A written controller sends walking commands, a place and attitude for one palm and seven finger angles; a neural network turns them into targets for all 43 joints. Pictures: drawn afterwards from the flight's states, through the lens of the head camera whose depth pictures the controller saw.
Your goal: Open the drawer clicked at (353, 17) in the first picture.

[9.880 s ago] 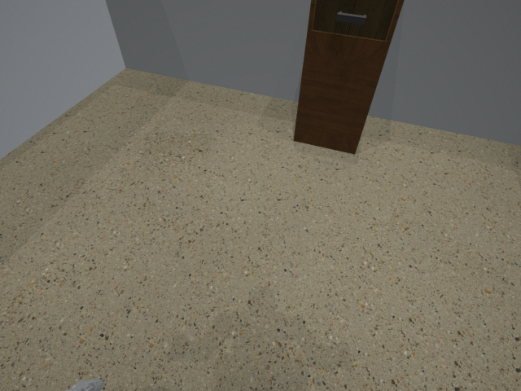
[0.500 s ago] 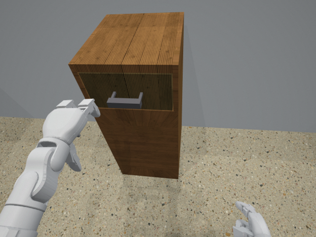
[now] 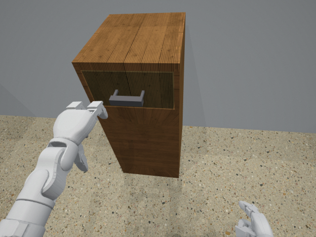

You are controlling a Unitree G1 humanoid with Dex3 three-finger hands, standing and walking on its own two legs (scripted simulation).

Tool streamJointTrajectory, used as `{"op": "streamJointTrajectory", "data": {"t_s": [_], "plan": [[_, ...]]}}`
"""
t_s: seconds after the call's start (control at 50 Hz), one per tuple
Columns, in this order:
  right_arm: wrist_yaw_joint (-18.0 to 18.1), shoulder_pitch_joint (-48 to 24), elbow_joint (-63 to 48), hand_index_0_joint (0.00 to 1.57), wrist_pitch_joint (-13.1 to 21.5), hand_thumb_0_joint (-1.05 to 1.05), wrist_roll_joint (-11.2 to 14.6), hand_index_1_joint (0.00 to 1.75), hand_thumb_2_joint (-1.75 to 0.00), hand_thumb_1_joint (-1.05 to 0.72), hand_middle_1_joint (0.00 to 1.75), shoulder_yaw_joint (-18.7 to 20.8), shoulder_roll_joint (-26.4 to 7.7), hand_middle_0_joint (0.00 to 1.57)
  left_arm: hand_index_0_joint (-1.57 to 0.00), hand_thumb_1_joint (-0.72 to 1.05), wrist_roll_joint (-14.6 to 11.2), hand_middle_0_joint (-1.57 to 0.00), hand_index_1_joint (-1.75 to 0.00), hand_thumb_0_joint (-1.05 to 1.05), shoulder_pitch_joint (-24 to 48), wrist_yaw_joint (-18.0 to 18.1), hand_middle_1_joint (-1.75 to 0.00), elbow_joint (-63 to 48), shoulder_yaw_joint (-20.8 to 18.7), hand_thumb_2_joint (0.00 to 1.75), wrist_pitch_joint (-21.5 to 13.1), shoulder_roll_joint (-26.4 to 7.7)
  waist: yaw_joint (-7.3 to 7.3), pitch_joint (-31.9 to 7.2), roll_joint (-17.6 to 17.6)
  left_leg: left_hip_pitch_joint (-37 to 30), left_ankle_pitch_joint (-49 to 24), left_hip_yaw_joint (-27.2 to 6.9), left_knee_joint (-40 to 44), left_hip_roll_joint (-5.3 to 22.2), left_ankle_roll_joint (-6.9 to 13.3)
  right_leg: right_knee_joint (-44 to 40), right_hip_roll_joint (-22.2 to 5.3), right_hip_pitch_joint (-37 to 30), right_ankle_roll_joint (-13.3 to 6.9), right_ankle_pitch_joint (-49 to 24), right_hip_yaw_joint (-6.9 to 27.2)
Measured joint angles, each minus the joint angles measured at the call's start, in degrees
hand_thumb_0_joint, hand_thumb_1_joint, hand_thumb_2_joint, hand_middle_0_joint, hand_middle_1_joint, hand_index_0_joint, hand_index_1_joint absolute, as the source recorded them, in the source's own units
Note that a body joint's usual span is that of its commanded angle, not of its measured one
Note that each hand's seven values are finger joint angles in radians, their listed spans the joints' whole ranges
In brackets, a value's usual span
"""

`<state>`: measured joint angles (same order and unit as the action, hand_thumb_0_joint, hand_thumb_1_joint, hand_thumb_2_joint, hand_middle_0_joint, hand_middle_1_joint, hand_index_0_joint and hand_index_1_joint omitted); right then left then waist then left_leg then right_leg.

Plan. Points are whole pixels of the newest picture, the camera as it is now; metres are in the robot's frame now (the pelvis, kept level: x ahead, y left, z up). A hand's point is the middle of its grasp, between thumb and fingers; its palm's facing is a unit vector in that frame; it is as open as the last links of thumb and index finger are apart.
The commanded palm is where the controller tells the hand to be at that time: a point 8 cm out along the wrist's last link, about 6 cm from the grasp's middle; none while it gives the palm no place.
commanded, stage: move the hooked fingers above the handle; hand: left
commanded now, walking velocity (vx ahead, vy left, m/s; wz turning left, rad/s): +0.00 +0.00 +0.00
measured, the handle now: (127, 96) +0.59 +0.21 -0.01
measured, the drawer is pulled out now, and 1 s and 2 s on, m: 0.00 0.00 0.00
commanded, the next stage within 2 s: none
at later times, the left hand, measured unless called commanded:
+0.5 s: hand (103, 118) +0.40 +0.22 +0.08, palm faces -0.03 -0.04 -1.00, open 13.8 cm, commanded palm +0.39 +0.23 +0.14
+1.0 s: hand (114, 105) +0.47 +0.21 +0.06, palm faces -0.05 -0.01 -1.00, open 13.8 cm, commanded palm +0.46 +0.22 +0.12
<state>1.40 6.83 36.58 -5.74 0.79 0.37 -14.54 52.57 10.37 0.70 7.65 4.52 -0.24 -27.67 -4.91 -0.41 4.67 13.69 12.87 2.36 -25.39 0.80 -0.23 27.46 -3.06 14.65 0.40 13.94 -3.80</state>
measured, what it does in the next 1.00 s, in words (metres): stands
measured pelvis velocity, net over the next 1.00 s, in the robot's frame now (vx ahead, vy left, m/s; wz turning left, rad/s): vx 0.02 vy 0.00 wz -0.02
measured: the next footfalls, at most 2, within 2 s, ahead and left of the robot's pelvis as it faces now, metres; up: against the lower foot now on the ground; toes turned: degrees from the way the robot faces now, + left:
none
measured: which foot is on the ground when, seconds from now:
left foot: down 0.00-1.00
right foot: down 0.00-1.00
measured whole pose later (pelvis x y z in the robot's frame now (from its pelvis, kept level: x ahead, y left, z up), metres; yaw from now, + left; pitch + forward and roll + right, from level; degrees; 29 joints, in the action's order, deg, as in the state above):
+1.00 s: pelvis +0.02 +0.00 -0.01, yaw -1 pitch +11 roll +0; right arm 1.4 16.5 38.5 -6.6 0.4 3.3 -14.6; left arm 59.5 41.3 7.7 47.2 4.9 -6.1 -27.3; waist 1.7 -4.6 2.3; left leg 28.1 17.8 3.1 -34.9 1.7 0.0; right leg 35.3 -2.5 28.8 0.4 17.6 -2.7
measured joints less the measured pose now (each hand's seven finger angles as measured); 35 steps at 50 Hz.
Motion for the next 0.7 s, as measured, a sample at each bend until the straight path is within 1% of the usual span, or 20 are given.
{"op": "streamJointTrajectory", "data": {"t_s": [0.08,0.16,0.26,0.34,0.42,0.54,0.62,0.7], "plan": [[0.46,0.02,0.08,0.20,0.69,0.01,-0.10,0.30,-0.90,-0.91,0.30,-0.26,0.57,0.20,-0.32,-0.49,1.22,-0.32,-1.20,0.00,4.60,0.09,-1.20,5.03,1.72,0.30,-1.72,0.40,0.21,0.06,-0.63,0.98,-0.08,-0.24,-0.47,0.07,-0.10,0.45,0.05,0.89,-0.18,0.01,-0.21],[0.67,0.81,0.46,0.20,0.97,0.01,-0.03,0.30,-0.90,-0.91,0.30,-0.11,0.88,0.20,-0.32,-0.49,1.75,-0.32,-1.20,0.00,8.29,1.28,-1.20,9.12,1.74,0.30,-3.20,0.55,0.91,-0.26,-0.96,1.89,0.16,-0.12,-0.97,0.25,-0.17,0.78,0.22,1.82,-0.27,0.07,-0.07],[0.62,2.70,1.05,0.20,0.46,0.01,0.12,0.30,-0.90,-0.90,0.30,0.30,0.51,0.20,-0.32,-0.49,2.33,-0.32,-1.20,0.00,12.47,1.90,-1.20,14.83,0.76,0.30,-2.69,0.40,1.99,-0.68,-1.27,3.17,0.47,0.28,-1.40,0.41,-0.18,1.27,0.37,3.31,-0.30,0.26,0.35],[0.60,4.77,1.20,0.20,-0.11,0.01,0.16,0.30,-0.90,-0.91,0.30,1.11,-0.20,0.20,-0.32,-0.49,2.42,-0.32,-1.20,0.00,13.43,1.62,-1.20,16.82,-0.40,0.30,-2.81,-0.23,2.80,-1.12,-1.26,4.13,0.96,0.70,-1.89,0.54,-0.10,1.70,0.48,4.44,-0.23,0.54,0.80],[0.59,6.68,1.50,0.20,-0.47,0.01,0.17,0.30,-0.90,-0.91,0.30,2.10,-0.91,0.20,-0.32,-0.48,2.42,-0.32,-1.20,0.00,13.81,1.56,-1.20,17.82,-0.85,0.30,-3.70,-0.44,3.22,-1.51,-1.37,5.23,1.59,0.93,-2.69,0.57,0.00,2.41,0.49,5.60,-0.14,1.02,1.06],[0.39,8.04,2.27,0.20,-0.52,0.01,0.18,0.30,-0.90,-0.91,0.30,3.22,-1.26,0.20,-0.32,-0.49,3.35,-0.32,-1.20,0.00,15.59,3.71,-1.20,20.00,-0.20,0.30,-5.02,0.32,3.65,-1.97,-1.58,7.11,2.56,0.95,-4.29,0.56,0.11,3.72,0.41,7.34,-0.05,1.81,1.14],[0.22,8.04,2.58,0.20,-0.55,0.01,0.22,0.30,-0.90,-0.91,0.30,3.32,-0.84,0.20,-0.32,-0.49,4.35,-0.32,-1.20,0.00,17.93,5.56,-1.20,23.21,-0.21,0.30,-4.54,0.65,4.12,-2.56,-1.80,8.21,3.01,1.05,-5.08,0.63,0.12,4.44,0.45,8.47,-0.05,2.17,1.28],[0.04,7.88,2.52,0.20,-0.54,0.01,0.26,0.30,-0.90,-0.91,0.30,3.04,-0.31,0.20,-0.32,-0.49,4.97,-0.32,-1.20,0.00,21.15,6.35,-1.20,27.44,0.07,0.30,-3.28,0.89,4.63,-3.04,-1.91,9.13,3.35,1.06,-5.74,0.69,0.13,4.99,0.48,9.37,-0.05,2.45,1.32]]}}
